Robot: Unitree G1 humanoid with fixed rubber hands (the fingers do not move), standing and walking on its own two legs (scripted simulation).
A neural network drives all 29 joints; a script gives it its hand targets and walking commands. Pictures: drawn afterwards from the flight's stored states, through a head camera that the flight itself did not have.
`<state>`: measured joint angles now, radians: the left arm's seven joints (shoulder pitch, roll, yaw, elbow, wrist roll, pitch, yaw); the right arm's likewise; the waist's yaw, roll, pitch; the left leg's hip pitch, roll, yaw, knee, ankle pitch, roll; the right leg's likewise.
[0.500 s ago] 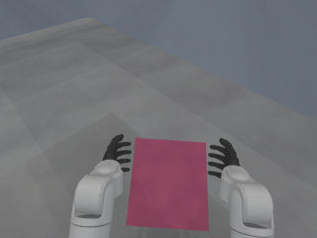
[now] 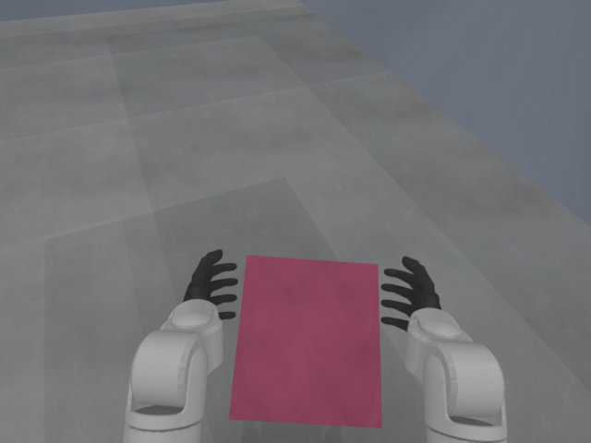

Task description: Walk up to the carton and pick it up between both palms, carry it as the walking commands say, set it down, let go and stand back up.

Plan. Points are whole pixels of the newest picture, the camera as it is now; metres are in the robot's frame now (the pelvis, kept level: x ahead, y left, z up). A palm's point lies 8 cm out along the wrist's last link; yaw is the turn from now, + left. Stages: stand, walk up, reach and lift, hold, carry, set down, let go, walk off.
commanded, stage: carry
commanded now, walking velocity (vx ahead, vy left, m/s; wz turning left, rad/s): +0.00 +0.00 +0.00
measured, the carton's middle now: (304, 337) +0.29 +0.01 -0.03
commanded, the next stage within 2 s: none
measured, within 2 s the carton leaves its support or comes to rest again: neither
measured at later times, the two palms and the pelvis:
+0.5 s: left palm (239, 345) +0.22 +0.08 +0.09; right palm (477, 336) +0.25 -0.18 +0.10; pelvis -0.03 -0.07 +0.00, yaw +4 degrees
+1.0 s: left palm (237, 346) +0.22 +0.09 +0.10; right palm (479, 348) +0.24 -0.17 +0.10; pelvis -0.04 -0.06 +0.00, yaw +3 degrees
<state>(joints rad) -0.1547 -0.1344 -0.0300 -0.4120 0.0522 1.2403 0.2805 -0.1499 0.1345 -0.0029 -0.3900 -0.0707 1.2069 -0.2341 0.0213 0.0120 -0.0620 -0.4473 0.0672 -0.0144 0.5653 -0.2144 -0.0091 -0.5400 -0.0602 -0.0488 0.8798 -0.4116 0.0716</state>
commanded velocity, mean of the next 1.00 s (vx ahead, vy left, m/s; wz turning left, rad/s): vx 0.00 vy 0.00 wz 0.00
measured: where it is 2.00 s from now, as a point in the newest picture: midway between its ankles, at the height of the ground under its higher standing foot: outside the picture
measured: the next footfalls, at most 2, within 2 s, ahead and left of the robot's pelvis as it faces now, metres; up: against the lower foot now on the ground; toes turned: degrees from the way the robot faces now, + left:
right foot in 0.08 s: +0.06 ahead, -0.16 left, +0.00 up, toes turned +4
left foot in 0.32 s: +0.02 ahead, +0.06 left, +0.00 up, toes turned +2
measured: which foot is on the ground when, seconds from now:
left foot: down 0.00-0.08, up 0.10-0.30, down 0.32-1.00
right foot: up 0.00-0.06, down 0.08-1.00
